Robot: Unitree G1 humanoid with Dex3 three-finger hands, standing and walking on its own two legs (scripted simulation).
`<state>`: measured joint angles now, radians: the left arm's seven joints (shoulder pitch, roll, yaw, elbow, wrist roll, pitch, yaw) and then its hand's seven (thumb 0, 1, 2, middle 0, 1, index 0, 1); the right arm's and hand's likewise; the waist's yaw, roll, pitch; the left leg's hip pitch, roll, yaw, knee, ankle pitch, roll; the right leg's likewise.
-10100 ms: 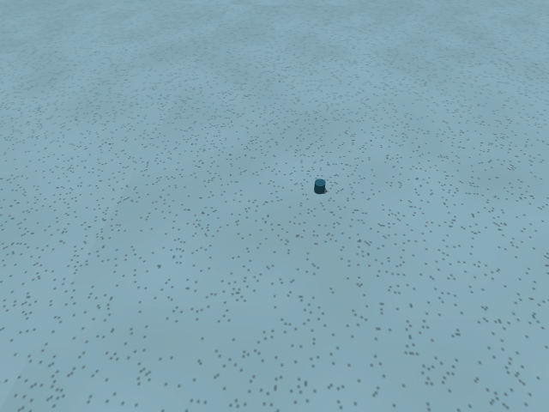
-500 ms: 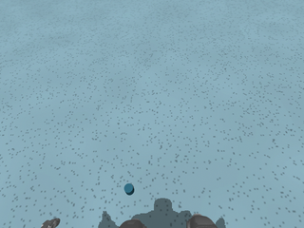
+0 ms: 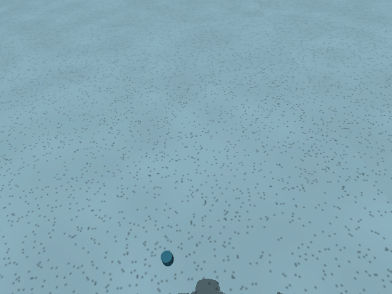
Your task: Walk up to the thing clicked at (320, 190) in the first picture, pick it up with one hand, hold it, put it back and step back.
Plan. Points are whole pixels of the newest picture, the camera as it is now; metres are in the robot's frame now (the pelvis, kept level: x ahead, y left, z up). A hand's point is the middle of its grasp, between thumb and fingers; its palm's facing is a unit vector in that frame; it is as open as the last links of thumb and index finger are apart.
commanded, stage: walk up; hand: left
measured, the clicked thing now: (167, 258) +0.41 +0.22 -0.73
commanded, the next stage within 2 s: none
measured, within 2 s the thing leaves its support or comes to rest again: neither
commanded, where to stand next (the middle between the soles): +0.04 -0.02 m, yaw +2 degrees
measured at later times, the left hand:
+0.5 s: hand out of the picture +0.11 +0.25 -0.14, palm faces -0.05 -0.93 -0.35, open 7.4 cm
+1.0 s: hand out of the picture +0.09 +0.27 -0.14, palm faces -0.05 -0.90 -0.44, open 7.4 cm
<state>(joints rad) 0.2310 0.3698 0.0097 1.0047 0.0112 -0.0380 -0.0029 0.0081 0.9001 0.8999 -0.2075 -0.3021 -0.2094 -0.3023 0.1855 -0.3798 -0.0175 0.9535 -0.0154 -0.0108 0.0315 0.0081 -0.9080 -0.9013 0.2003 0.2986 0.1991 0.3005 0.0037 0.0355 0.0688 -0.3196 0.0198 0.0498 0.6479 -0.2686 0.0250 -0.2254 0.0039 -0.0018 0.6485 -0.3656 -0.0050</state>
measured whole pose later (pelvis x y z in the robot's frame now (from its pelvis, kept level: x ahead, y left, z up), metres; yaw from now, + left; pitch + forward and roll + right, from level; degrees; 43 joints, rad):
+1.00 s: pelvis -0.04 -0.01 +0.00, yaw -2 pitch -3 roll +1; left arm 0.04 0.41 0.04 1.00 -0.01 0.03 0.03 0.00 0.90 0.90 -0.21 -0.30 -0.21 -0.30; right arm -0.02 -0.39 -0.07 0.98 -0.01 0.08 0.02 0.01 -0.91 -0.90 0.20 0.30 0.20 0.30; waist 0.00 0.00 0.21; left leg -0.35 0.02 0.09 0.58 -0.18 0.02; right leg -0.32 0.00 0.00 0.76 -0.40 -0.04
